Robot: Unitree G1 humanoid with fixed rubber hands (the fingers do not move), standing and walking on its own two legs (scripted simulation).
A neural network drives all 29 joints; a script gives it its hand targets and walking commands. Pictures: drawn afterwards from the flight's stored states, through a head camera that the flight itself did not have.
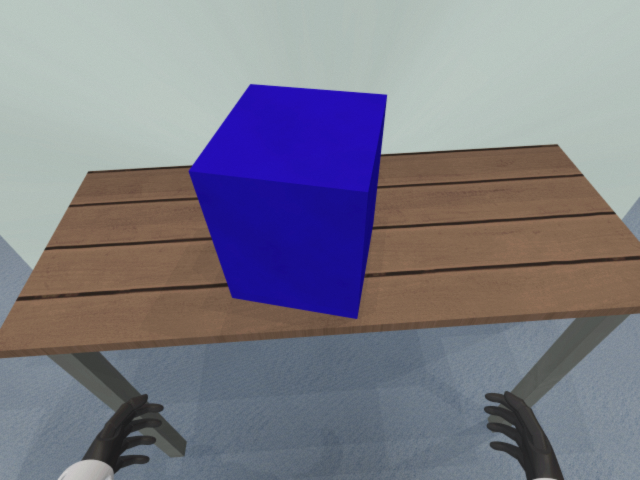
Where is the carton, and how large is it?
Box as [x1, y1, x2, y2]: [189, 84, 386, 318]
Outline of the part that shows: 250,84 189,170 195,191 232,297 356,318 373,221 386,95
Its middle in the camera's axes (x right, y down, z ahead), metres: -0.03 -0.05 +0.57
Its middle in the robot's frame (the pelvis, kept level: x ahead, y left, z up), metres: +0.46 +0.02 +0.09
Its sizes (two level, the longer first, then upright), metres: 0.210 0.200 0.250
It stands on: a table, 0.73 m high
